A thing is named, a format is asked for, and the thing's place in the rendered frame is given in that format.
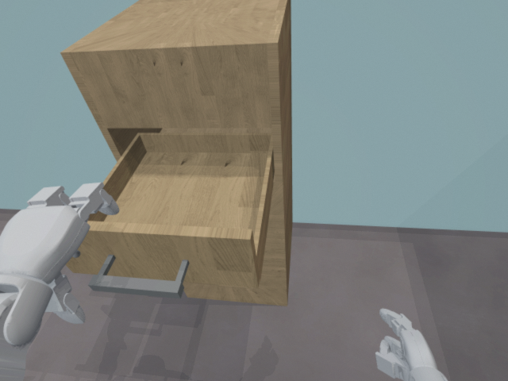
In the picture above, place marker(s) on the cabinet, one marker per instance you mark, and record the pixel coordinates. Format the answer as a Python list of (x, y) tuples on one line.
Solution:
[(199, 66)]

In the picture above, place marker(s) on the handle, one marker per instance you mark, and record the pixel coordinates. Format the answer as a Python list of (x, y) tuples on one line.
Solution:
[(127, 285)]

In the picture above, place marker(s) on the left robot forearm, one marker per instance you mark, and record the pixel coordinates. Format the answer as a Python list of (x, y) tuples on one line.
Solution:
[(23, 301)]

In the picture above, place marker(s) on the robot left hand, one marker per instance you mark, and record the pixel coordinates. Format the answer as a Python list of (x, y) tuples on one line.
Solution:
[(38, 241)]

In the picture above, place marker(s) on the robot right hand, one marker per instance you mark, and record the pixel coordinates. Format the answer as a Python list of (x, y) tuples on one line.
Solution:
[(398, 358)]

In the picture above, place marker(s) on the drawer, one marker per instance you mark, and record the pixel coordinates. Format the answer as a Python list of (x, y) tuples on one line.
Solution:
[(201, 197)]

